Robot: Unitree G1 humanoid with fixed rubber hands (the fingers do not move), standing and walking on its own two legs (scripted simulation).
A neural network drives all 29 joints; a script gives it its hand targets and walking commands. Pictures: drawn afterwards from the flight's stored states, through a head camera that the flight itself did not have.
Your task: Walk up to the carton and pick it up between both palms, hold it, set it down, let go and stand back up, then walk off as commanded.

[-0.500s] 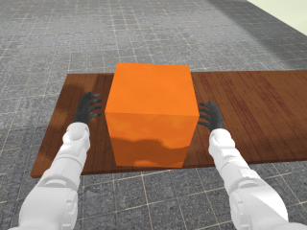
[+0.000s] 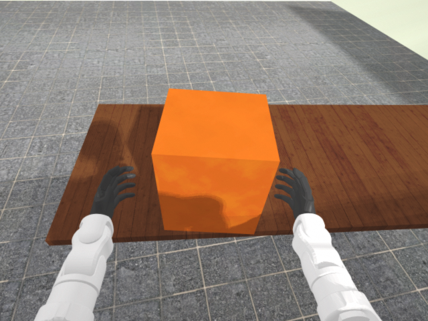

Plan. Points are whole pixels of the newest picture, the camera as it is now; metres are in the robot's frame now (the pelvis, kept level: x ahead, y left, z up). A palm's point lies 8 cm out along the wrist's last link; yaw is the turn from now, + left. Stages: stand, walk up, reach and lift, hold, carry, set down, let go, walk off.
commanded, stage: set down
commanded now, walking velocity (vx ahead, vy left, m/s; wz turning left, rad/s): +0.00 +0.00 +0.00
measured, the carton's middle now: (213, 164) +0.43 +0.01 +0.05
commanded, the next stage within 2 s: none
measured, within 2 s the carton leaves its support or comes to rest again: neither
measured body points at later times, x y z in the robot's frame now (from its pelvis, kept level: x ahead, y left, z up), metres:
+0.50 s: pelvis +0.02 -0.01 +0.00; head +0.01 +0.00 +0.45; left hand +0.22 +0.23 +0.04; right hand +0.23 -0.20 +0.03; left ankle +0.02 +0.11 -0.75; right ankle +0.03 -0.13 -0.75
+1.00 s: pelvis +0.03 -0.01 +0.00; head +0.04 -0.01 +0.45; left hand +0.23 +0.22 +0.02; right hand +0.23 -0.20 +0.01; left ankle +0.02 +0.11 -0.75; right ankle +0.03 -0.13 -0.75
